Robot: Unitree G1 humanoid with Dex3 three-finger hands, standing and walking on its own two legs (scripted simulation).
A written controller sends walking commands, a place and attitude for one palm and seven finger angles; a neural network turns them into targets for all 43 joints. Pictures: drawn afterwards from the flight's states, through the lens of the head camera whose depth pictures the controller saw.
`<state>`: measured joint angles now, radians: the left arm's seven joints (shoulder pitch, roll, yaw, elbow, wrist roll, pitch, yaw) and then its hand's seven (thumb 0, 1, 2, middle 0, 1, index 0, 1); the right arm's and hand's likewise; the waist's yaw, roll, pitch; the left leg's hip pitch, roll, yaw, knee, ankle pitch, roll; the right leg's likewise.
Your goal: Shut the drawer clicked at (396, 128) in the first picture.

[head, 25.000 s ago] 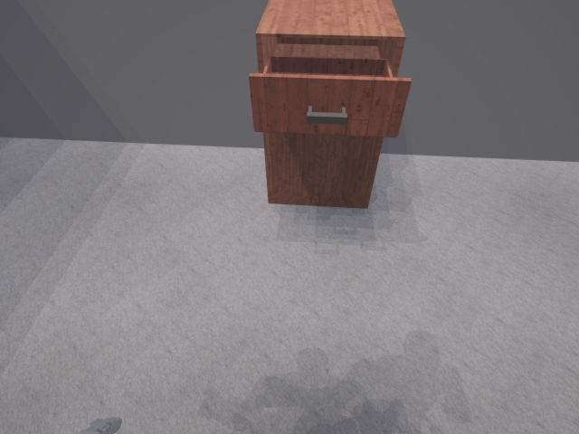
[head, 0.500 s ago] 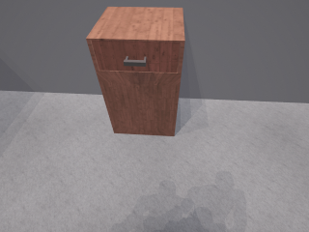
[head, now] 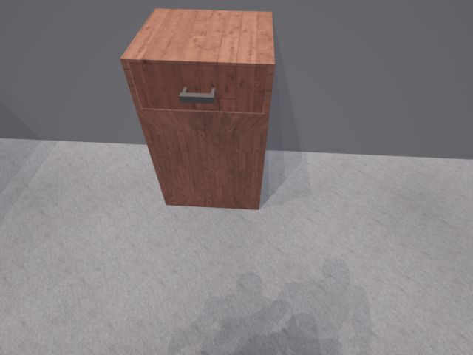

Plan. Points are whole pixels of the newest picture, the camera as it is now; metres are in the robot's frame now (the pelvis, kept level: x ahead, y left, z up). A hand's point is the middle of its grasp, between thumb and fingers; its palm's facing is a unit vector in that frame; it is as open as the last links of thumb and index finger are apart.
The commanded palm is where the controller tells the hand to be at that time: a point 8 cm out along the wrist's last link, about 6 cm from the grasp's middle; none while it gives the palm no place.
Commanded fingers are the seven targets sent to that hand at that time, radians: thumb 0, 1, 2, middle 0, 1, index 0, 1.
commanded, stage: look to check the result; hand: left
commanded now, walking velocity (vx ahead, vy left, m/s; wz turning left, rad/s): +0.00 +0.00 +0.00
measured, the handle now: (198, 94) +0.90 +0.17 -0.07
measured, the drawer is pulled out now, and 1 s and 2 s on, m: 0.00 0.00 0.00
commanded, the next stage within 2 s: stand and wait in 0.42 s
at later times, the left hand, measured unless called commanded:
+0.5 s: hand out of the picture +0.08 +0.22 -0.16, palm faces +0.00 -0.95 -0.31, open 7.3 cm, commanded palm none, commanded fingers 0.00 0.90 0.90 -0.20 -0.30 -0.20 -0.30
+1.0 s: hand out of the picture +0.09 +0.22 -0.16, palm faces -0.02 -0.95 -0.32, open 7.3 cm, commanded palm none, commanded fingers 0.00 0.90 0.90 -0.20 -0.30 -0.20 -0.30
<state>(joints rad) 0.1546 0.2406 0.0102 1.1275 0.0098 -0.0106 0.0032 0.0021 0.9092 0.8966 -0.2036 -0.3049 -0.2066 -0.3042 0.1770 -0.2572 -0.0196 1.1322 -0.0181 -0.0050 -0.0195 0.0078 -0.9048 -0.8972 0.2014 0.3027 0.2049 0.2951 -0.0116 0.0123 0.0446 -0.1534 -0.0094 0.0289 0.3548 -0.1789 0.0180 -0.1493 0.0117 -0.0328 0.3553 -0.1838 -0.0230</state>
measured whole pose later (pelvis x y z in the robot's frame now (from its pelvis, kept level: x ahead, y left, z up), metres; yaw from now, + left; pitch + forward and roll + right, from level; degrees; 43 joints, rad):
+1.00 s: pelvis +0.02 -0.01 +0.00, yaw +0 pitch -1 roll +0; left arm 0.12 0.30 0.01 1.13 0.01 -0.02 0.00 0.00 0.91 0.90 -0.20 -0.30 -0.21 -0.30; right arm 0.13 -0.31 -0.01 1.14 -0.02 0.00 -0.01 0.01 -0.90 -0.90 0.20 0.30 0.21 0.30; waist -0.01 0.02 0.04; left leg -0.10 0.01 0.02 0.30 -0.18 -0.01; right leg -0.09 0.03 -0.04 0.29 -0.18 -0.04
